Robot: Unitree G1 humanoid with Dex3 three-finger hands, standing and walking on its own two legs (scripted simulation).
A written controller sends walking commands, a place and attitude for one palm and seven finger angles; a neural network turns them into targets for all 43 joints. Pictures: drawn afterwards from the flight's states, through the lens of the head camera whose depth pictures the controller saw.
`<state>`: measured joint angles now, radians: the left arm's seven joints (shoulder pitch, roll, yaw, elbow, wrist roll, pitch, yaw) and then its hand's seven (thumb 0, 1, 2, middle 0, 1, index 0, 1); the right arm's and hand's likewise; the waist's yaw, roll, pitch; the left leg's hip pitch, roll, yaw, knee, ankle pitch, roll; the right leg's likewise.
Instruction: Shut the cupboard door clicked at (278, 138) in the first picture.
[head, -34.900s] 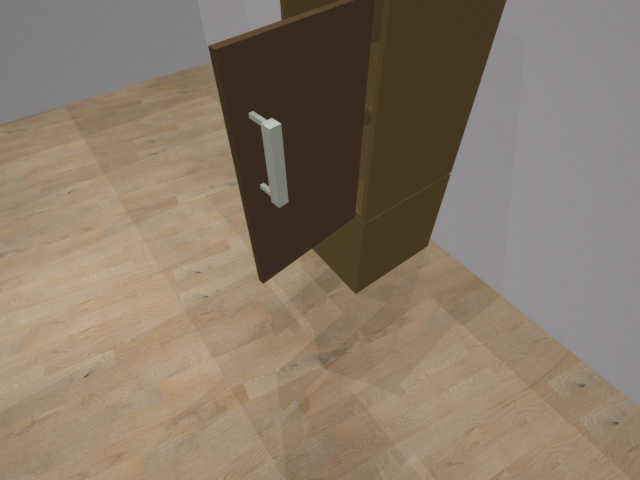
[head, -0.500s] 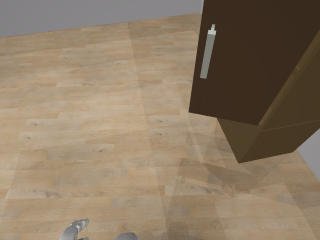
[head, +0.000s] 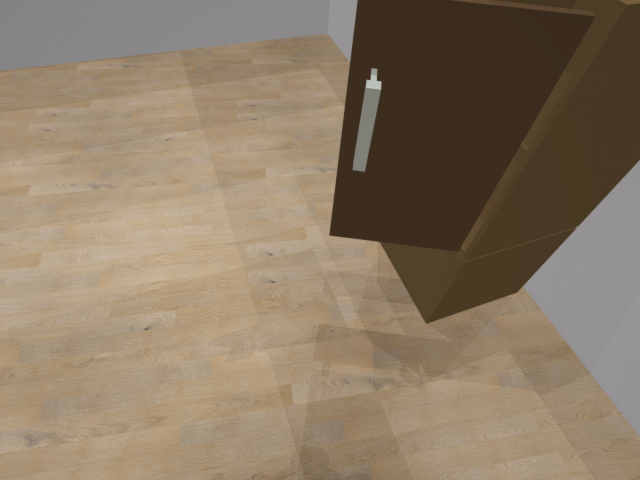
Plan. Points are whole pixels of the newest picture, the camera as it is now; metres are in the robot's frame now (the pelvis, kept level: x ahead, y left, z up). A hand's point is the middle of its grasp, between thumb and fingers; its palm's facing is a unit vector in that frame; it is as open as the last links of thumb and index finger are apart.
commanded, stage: take the last steps up to it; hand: left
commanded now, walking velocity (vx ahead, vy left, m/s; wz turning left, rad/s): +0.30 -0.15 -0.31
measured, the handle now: (366, 122) +0.70 -0.04 +0.04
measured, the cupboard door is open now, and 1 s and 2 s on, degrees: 63 63 63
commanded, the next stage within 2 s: come to a stop and stand still in 0.68 s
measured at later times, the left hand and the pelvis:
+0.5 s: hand out of the picture +0.14 +0.16 -0.20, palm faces -0.11 -0.99 -0.12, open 7.4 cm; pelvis +0.11 -0.02 -0.01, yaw -7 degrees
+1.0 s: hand (326, 329) +0.38 +0.00 -0.17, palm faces -0.21 -0.96 -0.21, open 7.4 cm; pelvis +0.24 -0.14 -0.01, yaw -9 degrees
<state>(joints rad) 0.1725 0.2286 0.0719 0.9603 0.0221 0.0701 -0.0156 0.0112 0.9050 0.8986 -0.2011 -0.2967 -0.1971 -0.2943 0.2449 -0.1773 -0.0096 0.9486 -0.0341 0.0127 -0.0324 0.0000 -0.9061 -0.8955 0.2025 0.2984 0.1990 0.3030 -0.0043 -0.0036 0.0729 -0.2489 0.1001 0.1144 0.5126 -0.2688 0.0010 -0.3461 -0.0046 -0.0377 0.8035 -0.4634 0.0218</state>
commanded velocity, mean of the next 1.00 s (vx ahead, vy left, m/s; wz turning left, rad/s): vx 0.10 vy -0.04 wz -0.10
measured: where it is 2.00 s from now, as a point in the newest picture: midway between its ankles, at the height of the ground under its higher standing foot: outside the picture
